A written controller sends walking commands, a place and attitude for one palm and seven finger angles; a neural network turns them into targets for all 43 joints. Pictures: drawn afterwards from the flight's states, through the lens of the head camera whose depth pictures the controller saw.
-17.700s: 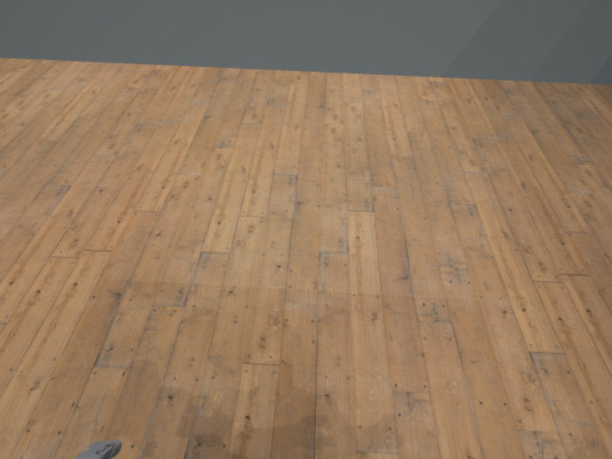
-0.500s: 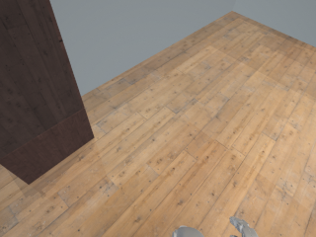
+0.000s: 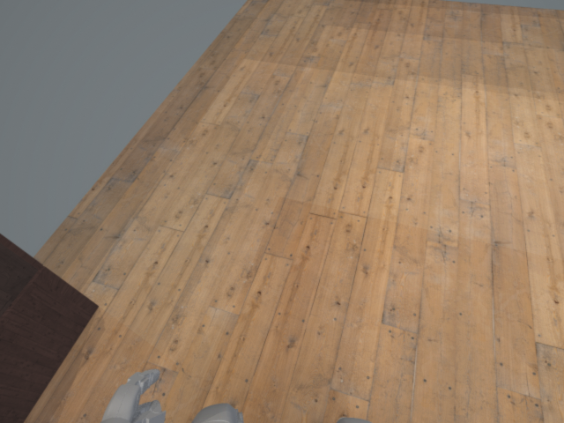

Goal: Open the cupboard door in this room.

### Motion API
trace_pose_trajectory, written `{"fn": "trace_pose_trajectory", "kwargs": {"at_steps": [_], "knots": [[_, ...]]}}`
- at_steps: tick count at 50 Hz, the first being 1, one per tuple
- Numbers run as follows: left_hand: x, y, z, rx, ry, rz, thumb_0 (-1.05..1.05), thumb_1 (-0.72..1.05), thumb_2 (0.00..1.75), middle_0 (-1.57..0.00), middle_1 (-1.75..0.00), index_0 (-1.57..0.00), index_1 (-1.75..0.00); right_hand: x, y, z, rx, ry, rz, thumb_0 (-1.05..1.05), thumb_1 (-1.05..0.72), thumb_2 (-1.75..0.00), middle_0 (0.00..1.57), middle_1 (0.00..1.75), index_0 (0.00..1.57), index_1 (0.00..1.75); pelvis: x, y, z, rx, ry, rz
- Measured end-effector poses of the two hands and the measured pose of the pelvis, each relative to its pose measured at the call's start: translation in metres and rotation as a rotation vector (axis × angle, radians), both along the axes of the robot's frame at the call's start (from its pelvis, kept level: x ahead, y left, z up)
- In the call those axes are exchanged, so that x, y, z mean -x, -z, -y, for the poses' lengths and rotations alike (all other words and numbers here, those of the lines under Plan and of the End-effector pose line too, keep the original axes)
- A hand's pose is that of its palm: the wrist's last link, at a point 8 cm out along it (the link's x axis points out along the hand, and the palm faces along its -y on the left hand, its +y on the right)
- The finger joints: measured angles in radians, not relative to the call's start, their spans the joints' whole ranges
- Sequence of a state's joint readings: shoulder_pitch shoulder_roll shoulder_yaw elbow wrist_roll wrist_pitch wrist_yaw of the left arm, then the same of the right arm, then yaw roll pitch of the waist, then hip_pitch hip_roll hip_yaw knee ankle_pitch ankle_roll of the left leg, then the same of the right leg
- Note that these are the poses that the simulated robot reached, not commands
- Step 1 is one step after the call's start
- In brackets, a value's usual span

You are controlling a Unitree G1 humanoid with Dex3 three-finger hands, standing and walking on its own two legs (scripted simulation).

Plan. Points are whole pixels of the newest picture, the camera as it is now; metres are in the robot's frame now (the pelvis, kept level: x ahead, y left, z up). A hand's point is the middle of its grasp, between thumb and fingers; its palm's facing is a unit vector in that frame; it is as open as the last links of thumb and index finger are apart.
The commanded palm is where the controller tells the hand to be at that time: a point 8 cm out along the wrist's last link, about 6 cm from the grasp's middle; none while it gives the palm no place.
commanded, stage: walk to a spot facing it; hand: left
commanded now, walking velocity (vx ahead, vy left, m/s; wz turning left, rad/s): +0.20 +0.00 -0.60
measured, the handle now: out of the picture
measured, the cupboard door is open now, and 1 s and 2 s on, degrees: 0 0 0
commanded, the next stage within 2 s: turn to face it in 0.26 s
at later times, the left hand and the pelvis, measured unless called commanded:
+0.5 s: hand out of the picture +0.12 +0.23 -0.17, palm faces -0.12 -0.97 -0.22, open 7.4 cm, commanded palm none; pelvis +0.08 +0.03 +0.01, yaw -12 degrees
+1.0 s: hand (190, 344) +0.25 +0.18 -0.13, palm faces +0.01 -0.97 -0.26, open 7.4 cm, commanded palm none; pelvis +0.11 -0.01 +0.01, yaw +3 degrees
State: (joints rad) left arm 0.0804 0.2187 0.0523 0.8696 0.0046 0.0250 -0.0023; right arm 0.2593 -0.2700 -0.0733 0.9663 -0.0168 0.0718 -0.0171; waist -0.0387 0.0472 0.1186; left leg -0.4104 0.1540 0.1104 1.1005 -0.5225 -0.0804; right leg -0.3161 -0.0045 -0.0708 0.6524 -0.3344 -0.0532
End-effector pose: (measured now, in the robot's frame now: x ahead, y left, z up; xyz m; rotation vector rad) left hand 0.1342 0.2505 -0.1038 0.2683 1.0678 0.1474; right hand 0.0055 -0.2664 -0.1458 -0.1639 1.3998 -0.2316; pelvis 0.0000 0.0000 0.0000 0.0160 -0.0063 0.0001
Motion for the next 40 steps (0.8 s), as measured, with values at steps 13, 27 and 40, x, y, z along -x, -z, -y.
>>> {"fn": "trace_pose_trajectory", "kwargs": {"at_steps": [13, 27, 40], "knots": [[0.008, -0.004, 0.023, 0.040, 0.063, -0.096, 0.00, 0.91, 0.90, -0.21, -0.30, -0.20, -0.30, -0.059, -0.029, 0.007, -0.003, 0.020, 0.193, 0.01, -0.91, -0.90, 0.20, 0.30, 0.20, 0.30, -0.021, -0.018, 0.007, -0.005, 0.127, -0.018], [0.004, 0.033, -0.034, 0.052, 0.048, -0.304, 0.00, 0.91, 0.90, -0.20, -0.30, -0.20, -0.30, -0.131, -0.049, -0.039, 0.077, 0.014, 0.288, 0.01, -0.91, -0.90, 0.20, 0.30, 0.20, 0.30, -0.085, -0.012, -0.036, 0.034, 0.211, -0.014], [-0.095, 0.014, -0.006, 0.083, 0.041, -0.118, 0.00, 0.91, 0.90, -0.20, -0.30, -0.20, -0.30, -0.066, -0.030, -0.071, -0.042, 0.087, -0.025, 0.01, -0.92, -0.90, 0.20, 0.30, 0.21, 0.30, -0.110, -0.020, -0.030, 0.037, 0.085, -0.018]]}}
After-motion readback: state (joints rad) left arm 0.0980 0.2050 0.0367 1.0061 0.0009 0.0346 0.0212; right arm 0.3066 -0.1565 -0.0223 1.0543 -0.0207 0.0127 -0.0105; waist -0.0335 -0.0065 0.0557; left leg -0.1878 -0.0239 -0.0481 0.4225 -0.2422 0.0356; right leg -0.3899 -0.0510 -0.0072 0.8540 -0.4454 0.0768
